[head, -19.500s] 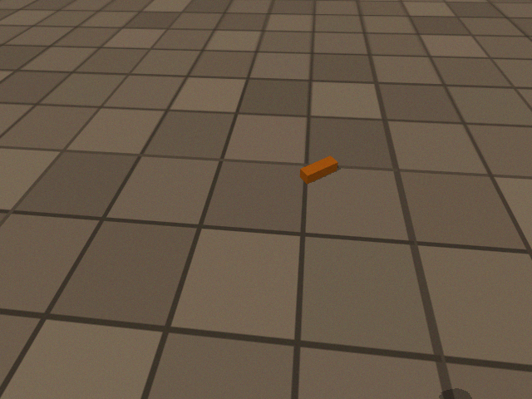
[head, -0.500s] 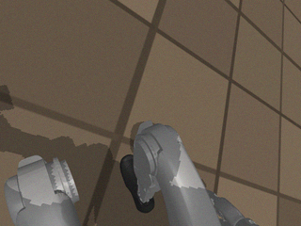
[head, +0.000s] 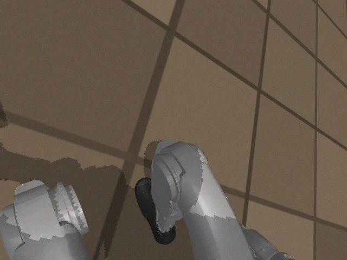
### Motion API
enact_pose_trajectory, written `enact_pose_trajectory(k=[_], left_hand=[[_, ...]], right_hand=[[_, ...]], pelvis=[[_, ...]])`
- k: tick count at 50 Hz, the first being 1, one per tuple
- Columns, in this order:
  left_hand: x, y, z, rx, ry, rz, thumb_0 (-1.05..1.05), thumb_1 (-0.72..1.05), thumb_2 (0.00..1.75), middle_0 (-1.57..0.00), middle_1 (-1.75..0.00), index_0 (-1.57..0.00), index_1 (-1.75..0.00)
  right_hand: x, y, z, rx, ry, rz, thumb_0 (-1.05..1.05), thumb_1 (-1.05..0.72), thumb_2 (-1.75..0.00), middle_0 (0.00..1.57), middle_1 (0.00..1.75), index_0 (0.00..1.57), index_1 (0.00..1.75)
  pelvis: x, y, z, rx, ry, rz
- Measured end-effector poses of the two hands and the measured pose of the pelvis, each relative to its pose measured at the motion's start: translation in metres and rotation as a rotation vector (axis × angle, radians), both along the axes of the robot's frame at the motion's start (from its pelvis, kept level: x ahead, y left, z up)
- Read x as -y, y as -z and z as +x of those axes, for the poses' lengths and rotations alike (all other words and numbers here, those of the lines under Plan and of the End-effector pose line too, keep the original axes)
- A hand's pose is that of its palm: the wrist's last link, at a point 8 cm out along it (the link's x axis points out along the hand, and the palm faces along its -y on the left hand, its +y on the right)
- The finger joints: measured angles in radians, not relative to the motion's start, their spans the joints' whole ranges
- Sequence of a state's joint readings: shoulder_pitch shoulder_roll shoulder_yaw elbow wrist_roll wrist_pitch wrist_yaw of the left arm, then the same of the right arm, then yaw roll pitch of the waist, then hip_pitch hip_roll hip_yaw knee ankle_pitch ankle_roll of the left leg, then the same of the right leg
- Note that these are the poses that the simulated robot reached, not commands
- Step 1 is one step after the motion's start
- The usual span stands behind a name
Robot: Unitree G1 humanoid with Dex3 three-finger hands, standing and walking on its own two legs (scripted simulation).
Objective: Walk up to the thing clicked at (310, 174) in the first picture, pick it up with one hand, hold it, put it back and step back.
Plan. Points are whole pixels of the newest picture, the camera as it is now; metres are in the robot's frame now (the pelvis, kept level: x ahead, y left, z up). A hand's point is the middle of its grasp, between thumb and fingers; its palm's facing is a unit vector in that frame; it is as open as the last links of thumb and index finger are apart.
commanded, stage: rest palm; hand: left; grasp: from above
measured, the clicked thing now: out of the picture +0.46 +0.36 -0.27
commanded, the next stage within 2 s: close in 0.14 s
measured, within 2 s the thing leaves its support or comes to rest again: neither
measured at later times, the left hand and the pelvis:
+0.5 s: hand out of the picture +0.44 +0.35 -0.25, palm faces -0.44 -0.15 -0.88, open 12.9 cm; pelvis +0.00 +0.00 +0.00, yaw +0 degrees
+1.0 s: hand out of the picture +0.44 +0.35 -0.25, palm faces -0.44 -0.14 -0.88, open 11.0 cm; pelvis +0.00 +0.00 +0.00, yaw +0 degrees
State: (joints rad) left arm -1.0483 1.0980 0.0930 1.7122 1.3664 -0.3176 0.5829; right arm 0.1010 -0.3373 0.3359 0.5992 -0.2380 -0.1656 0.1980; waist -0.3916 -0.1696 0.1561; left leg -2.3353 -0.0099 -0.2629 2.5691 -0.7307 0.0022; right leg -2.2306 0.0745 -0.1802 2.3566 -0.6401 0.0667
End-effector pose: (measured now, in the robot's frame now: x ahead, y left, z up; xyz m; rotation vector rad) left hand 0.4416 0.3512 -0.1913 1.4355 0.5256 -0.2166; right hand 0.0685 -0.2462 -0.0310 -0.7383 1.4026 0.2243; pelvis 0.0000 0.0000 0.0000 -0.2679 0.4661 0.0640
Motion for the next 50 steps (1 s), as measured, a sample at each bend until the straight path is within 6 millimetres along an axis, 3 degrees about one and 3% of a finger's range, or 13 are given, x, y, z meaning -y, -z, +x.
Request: enact_pose_trajectory(k=[15, 50], left_hand=[[0.0006, 0.0041, 0.0002, -0.018, -0.020, 0.002, 0.00, -0.43, 1.00, -0.12, -1.06, -0.13, -1.05], [-0.0019, -0.0016, 0.0016, 0.002, -0.013, 0.002, 0.00, -0.05, 0.71, -0.34, -0.92, -0.40, -0.87]], right_hand=[[0.0030, -0.0006, 0.0034, -0.001, -0.010, 0.012, 0.00, -0.91, -0.91, 0.20, 0.30, 0.20, 0.30], [0.0037, 0.0005, 0.0015, -0.010, -0.020, 0.001, 0.00, -0.90, -0.90, 0.20, 0.30, 0.20, 0.30]], pelvis=[[0.0008, -0.0006, 0.0010, -0.003, 0.002, 0.001], [0.0012, -0.0008, -0.0007, 0.005, 0.007, -0.001]])
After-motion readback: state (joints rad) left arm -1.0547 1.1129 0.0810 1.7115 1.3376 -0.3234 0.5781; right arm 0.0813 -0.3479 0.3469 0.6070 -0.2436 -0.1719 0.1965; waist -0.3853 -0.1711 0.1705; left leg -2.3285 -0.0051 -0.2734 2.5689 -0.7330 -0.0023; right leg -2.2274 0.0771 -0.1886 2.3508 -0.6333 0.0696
